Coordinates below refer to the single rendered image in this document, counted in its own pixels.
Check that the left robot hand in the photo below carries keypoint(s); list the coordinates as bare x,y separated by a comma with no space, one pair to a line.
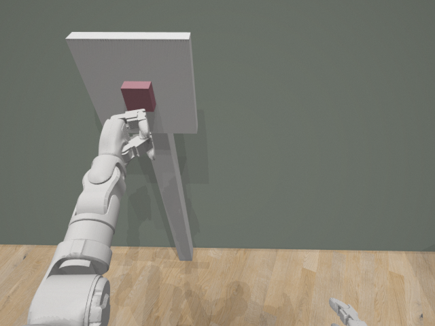
115,139

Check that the robot left upper arm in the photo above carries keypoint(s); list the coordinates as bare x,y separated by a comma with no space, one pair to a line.
72,300

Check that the button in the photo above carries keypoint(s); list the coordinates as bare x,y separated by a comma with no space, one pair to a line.
138,95

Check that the robot left forearm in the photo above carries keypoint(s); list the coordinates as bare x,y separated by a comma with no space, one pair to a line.
87,243

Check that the panel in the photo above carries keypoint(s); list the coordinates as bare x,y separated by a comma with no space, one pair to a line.
106,60

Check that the right robot hand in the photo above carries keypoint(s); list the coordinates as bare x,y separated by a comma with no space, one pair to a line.
347,314

